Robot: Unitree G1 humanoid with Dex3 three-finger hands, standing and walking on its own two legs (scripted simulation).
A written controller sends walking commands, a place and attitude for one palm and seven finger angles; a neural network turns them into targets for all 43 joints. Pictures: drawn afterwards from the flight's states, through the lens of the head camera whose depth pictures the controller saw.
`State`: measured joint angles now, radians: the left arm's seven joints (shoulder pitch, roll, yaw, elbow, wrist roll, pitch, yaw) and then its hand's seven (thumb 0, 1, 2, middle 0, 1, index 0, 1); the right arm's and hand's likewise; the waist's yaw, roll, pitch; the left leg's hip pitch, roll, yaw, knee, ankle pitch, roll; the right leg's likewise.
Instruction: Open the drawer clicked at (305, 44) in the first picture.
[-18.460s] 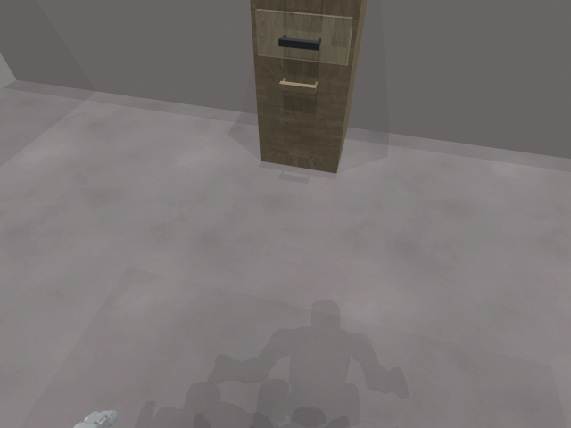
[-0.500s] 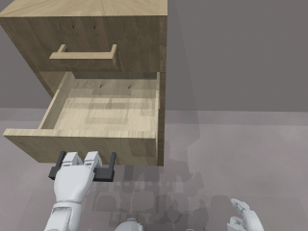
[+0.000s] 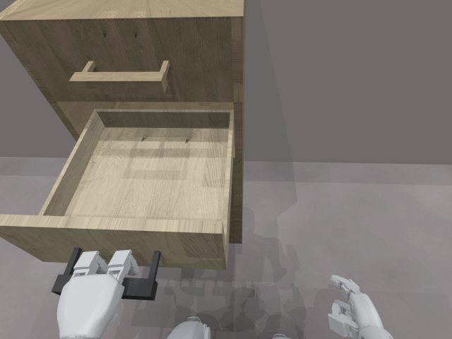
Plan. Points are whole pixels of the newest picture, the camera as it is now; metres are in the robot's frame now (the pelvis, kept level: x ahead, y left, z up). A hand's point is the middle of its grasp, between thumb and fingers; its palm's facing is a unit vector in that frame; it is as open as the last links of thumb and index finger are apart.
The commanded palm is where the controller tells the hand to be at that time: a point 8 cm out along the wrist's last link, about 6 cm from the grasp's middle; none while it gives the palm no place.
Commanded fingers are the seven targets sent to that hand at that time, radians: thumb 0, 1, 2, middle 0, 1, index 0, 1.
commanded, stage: pull the drawer open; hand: left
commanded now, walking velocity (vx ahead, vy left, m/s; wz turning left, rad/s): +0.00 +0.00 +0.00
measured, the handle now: (110, 271) +0.23 +0.22 +0.00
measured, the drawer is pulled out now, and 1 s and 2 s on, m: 0.30 0.30 0.30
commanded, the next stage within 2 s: open the thumb to release the handle in 0.30 s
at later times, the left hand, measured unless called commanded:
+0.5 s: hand (105, 306) +0.18 +0.22 -0.02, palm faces -0.08 -0.09 -0.99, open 6.1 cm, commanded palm +0.16 +0.23 +0.03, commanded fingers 0.00 0.48 0.72 -0.37 -1.30 -0.37 -1.30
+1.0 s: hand (98, 303) +0.19 +0.23 -0.02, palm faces -0.05 -0.11 -0.99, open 13.2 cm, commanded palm +0.17 +0.22 +0.03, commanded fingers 0.00 -0.50 0.30 -0.30 -1.20 -0.30 -1.20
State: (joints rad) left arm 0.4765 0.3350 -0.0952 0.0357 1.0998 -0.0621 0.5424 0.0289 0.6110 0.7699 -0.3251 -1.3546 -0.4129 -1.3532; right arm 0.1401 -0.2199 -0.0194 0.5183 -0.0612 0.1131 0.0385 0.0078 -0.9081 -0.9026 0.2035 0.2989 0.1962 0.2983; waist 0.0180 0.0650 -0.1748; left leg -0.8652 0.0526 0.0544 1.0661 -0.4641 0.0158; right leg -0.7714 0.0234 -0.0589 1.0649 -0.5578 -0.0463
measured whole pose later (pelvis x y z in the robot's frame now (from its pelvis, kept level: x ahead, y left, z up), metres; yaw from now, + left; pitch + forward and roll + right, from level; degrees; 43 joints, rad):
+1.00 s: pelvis +0.00 +0.00 +0.00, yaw +1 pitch +16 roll -1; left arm 0.49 0.35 -0.03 0.03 1.07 -0.11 0.53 0.00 -0.39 0.35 -0.32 -1.22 -0.32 -1.22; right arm 0.15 -0.23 -0.02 0.51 -0.07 0.12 0.04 0.01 -0.91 -0.90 0.20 0.30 0.20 0.30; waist 0.02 0.07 -0.18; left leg -0.90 0.05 0.03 1.09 -0.48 0.02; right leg -0.79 0.03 -0.08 1.07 -0.57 -0.05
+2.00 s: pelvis +0.00 +0.01 +0.02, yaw +0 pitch +11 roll -1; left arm 0.45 0.35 -0.11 -0.05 1.04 -0.02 0.45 0.00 -0.49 0.30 -0.32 -1.21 -0.38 -1.22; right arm 0.16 -0.23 -0.02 0.52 -0.04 0.11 0.03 0.01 -0.91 -0.90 0.20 0.30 0.20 0.30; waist 0.04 0.08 -0.14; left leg -0.72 0.04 0.06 0.94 -0.42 0.03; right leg -0.62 0.02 -0.05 0.92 -0.50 -0.03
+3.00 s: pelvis +0.01 +0.01 +0.05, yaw +0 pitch +6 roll -1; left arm 0.52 0.39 -0.07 -0.28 0.95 -0.01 0.29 0.00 -0.49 0.30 -0.32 -1.21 -0.32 -1.21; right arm 0.15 -0.24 -0.01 0.52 -0.02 0.11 0.05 0.01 -0.91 -0.90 0.20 0.30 0.20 0.30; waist 0.07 0.10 -0.10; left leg -0.50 0.03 0.07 0.74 -0.34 0.03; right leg -0.40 0.02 -0.04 0.72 -0.42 -0.02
